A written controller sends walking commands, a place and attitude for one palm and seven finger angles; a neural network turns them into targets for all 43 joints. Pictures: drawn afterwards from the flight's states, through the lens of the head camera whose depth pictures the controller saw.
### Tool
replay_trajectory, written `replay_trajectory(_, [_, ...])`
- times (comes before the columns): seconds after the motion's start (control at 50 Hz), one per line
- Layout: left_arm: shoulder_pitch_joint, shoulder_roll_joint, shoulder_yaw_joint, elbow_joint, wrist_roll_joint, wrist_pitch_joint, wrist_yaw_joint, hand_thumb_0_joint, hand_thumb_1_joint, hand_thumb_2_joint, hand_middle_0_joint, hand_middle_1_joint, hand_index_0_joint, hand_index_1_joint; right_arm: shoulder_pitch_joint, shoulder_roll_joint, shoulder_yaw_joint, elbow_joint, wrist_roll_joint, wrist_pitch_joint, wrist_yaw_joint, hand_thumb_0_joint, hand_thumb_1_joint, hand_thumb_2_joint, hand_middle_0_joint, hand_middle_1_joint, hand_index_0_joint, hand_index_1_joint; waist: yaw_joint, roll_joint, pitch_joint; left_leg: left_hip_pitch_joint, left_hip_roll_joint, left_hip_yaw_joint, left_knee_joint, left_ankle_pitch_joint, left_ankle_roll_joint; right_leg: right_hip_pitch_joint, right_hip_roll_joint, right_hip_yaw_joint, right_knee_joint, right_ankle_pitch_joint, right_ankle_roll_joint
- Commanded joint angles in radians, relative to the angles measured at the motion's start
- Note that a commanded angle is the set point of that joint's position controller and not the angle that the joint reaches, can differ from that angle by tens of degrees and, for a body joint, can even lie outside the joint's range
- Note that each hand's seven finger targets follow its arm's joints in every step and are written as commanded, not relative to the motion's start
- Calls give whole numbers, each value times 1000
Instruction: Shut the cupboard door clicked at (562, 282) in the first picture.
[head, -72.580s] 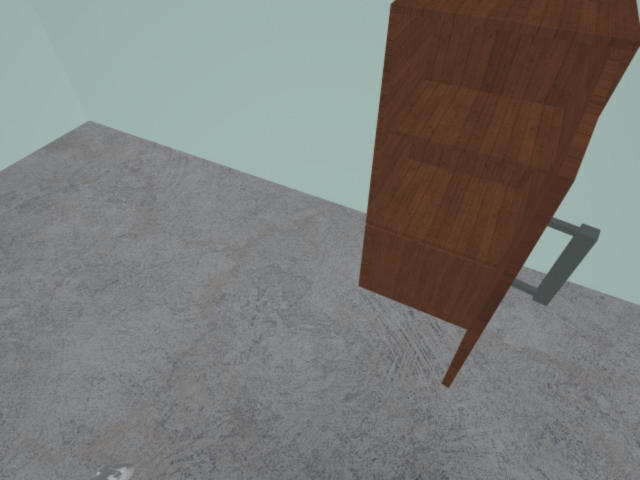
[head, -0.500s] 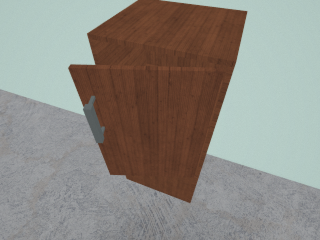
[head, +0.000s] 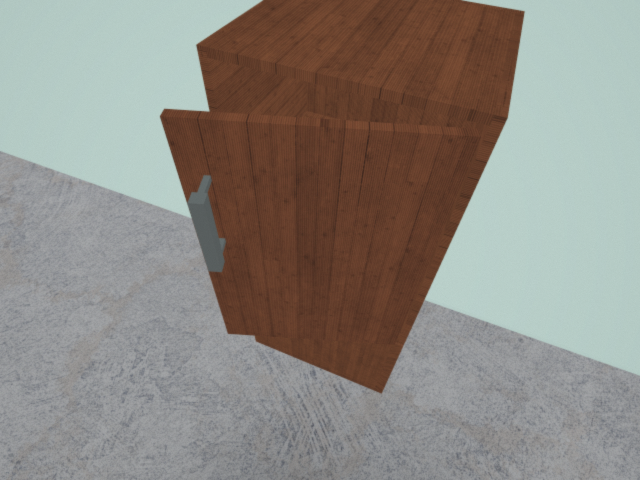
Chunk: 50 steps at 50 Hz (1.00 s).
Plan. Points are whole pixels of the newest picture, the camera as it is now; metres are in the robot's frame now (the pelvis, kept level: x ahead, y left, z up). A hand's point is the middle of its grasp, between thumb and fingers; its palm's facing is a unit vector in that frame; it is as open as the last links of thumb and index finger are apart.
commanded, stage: raise the hand and make a fist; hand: left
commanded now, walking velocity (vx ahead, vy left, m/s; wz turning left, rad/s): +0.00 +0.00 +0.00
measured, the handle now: (211, 225) +0.46 +0.20 +0.03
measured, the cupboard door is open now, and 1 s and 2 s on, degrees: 19 19 19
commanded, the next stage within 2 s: bring the fist close to the handle in 1.88 s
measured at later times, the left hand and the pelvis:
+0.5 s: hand out of the picture +0.12 +0.17 -0.05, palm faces +0.17 -0.98 -0.08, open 5.6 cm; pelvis -0.01 -0.04 -0.10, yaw +3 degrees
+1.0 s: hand (192, 424) +0.19 +0.16 -0.02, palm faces -0.01 -1.00 -0.03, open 3.4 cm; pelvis +0.00 -0.03 -0.08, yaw +2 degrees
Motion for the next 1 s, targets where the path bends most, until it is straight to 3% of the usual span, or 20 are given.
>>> replay_trajectory(0.0, [-162,212,36,-1186,-163,-209,78,0,900,900,-237,-340,-237,-340,-89,-239,-3,-313,59,-310,-89,0,-900,-900,200,300,200,300,1,292,-432,240,75,-130,-95,181,-101,-49,76,-34,104,-12,-63])
replay_trajectory(0.02, [102,-52,-109,-847,-147,-91,78,0,900,900,-255,-360,-255,-360,-105,-173,-3,-264,66,-323,-60,0,-900,-900,200,300,200,300,-11,198,-204,73,79,-176,-144,22,-94,-150,46,-39,125,-79,-46])
replay_trajectory(0.04, [-36,-32,-142,-1021,-179,-103,81,0,900,900,-273,-380,-273,-380,-81,-216,-20,-333,83,-335,-47,0,-900,-900,200,300,200,300,-31,165,-73,-24,59,-192,-128,-177,-72,-165,33,-26,82,-65,-45])
replay_trajectory(0.08, [-39,12,-90,-978,-154,-198,61,0,900,900,-310,-420,-310,-420,-110,-236,-35,-396,60,-366,-42,0,-900,-900,200,300,200,300,-62,40,47,-141,24,-191,-41,-262,-55,-261,29,-24,57,-140,-39])
replay_trajectory(0.1, [25,34,-43,-895,-146,-244,43,0,900,900,-328,-440,-328,-440,-95,-241,-54,-418,55,-370,-30,0,-900,-900,200,300,200,300,-58,-42,48,-189,9,-189,13,-252,-61,-310,31,-29,74,-177,-42])
replay_trajectory(0.14, [223,-43,-41,-755,-176,-372,-39,0,900,900,-365,-480,-365,-480,-115,-222,-75,-471,36,-369,-7,0,-900,-900,200,300,200,300,3,-280,15,-309,3,-161,134,-226,-68,-408,49,-54,167,-278,-42])
replay_trajectory(0.18, [371,-9,34,-737,-224,-527,-162,0,900,900,-402,-520,-402,-520,-138,-220,-100,-514,24,-350,21,0,-900,-900,200,300,200,300,59,-353,-75,-392,-7,-115,247,-158,-80,-430,48,-37,240,-295,-52])
replay_trajectory(0.2, [402,54,105,-705,-234,-592,-225,0,900,900,-420,-540,-420,-540,-144,-227,-112,-532,26,-332,39,0,-900,-900,200,300,200,300,85,-255,-112,-410,-14,-104,287,-111,-89,-413,44,-17,293,-230,-66])
replay_trajectory(0.24, [327,132,156,-768,-243,-705,-331,0,900,900,-457,-580,-457,-580,-191,-233,-120,-602,21,-310,55,0,-900,-900,200,300,200,300,81,-137,-165,-484,-25,-88,377,-101,-87,-442,32,8,399,-167,-75])
replay_trajectory(0.3, [264,233,235,-972,-228,-705,-321,0,900,900,-512,-640,-512,-640,-217,-219,-121,-676,24,-278,53,0,-900,-900,200,300,200,300,121,162,-284,-487,-18,-85,415,-110,-67,-491,44,24,512,-135,-79])
replay_trajectory(0.38, [95,226,199,-1368,-271,-718,-254,0,900,900,-585,-720,-585,-720,-183,-199,-101,-723,25,-266,29,0,-900,-900,200,300,200,300,54,281,-441,-410,1,-119,493,-84,-38,-538,52,64,515,-110,-71])
replay_trajectory(0.46, [-11,152,76,-1410,-294,-757,-297,0,900,900,-658,-800,-658,-800,-135,-210,-85,-670,29,-277,-9,0,-900,-900,200,300,200,300,-59,112,-371,-510,20,-141,611,-115,-22,-630,65,107,490,-167,-52])
replay_trajectory(0.52, [-26,185,79,-1271,-305,-690,-386,0,900,900,-713,-860,-713,-860,-122,-225,-75,-644,40,-286,-38,0,-900,-900,200,300,200,300,-83,33,-326,-586,23,-140,658,-149,-20,-630,55,137,450,-227,-40])
replay_trajectory(0.58, [124,207,130,-1106,-308,-498,-451,0,900,900,-768,-920,-768,-920,-136,-224,-83,-677,65,-262,-53,0,-900,-900,200,300,200,300,-33,-106,-339,-641,15,-122,627,-159,-18,-522,24,183,372,-277,-15])
replay_trajectory(0.62, [177,256,229,-1091,-333,-380,-459,0,900,900,-805,-960,-805,-960,-154,-216,-82,-707,75,-233,-54,0,-900,-900,200,300,200,300,24,-125,-424,-631,-1,-114,600,-112,-22,-380,-6,215,359,-189,11])
replay_trajectory(0.7, [209,305,386,-1255,-365,-341,-340,0,900,900,-878,-1040,-878,-1040,-181,-167,-78,-734,61,-196,-57,0,-900,-900,200,300,200,300,98,-71,-504,-541,-3,-121,539,16,-34,-222,-14,186,403,123,28])
replay_trajectory(0.74, [206,252,354,-1300,-364,-407,-284,0,900,900,-915,-1080,-915,-1080,-150,-147,-77,-719,53,-202,-53,0,-900,-900,200,300,200,300,86,-22,-456,-499,3,-121,499,57,-42,-260,4,131,429,210,7])
replay_trajectory(0.86, [119,162,154,-1176,-315,-565,-328,0,900,900,-1025,-1200,-1025,-1200,-98,-198,-75,-664,44,-233,-45,0,-900,-900,200,300,200,300,-23,-18,-272,-512,9,-127,500,-47,-38,-490,30,91,413,-20,-11])
replay_trajectory(0.9, [106,178,138,-1142,-319,-557,-370,0,900,900,-1062,-1240,-1062,-1240,-94,-217,-80,-668,52,-244,-49,0,-900,-900,200,300,200,300,-30,-29,-259,-514,9,-127,500,-93,-31,-502,28,122,368,-137,-13])
replay_trajectory(0.98, [64,274,214,-1258,-329,-526,-374,0,900,900,-1135,-1320,-1135,-1320,-99,-227,-80,-705,61,-256,-58,0,-900,-900,200,300,200,300,16,64,-379,-422,8,-124,439,-92,-26,-442,39,100,355,-208,-39])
